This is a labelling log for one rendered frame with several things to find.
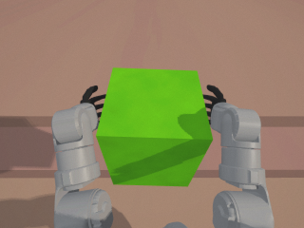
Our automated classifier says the robot right hand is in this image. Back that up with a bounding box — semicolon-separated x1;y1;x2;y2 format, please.
202;85;226;124

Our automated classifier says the robot left hand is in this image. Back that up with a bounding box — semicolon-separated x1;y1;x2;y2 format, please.
80;85;106;123

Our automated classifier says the carton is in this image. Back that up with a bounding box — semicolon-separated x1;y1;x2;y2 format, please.
96;67;213;187

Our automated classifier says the robot right upper arm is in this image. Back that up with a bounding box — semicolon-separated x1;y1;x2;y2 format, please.
212;190;275;228

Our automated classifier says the right robot forearm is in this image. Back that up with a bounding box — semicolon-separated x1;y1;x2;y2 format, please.
210;102;275;225

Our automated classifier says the left robot forearm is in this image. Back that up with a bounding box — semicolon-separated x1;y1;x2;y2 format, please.
51;103;101;228

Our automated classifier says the robot left upper arm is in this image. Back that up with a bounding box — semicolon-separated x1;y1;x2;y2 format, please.
54;188;114;228

